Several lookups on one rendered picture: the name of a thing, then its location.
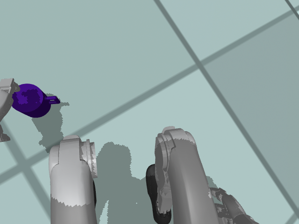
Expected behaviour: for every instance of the right robot foot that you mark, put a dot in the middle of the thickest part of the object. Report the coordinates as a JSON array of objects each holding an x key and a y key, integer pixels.
[{"x": 152, "y": 191}]

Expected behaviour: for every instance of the mug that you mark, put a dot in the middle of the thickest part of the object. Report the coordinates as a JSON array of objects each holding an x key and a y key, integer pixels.
[{"x": 31, "y": 101}]

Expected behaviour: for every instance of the right robot arm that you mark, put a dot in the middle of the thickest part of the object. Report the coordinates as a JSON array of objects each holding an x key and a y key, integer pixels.
[{"x": 244, "y": 219}]

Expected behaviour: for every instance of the right robot hand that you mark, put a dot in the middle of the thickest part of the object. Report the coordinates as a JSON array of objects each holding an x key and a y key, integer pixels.
[{"x": 230, "y": 208}]

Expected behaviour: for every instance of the left robot hand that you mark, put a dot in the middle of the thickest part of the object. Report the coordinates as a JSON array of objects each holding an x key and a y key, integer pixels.
[{"x": 7, "y": 88}]

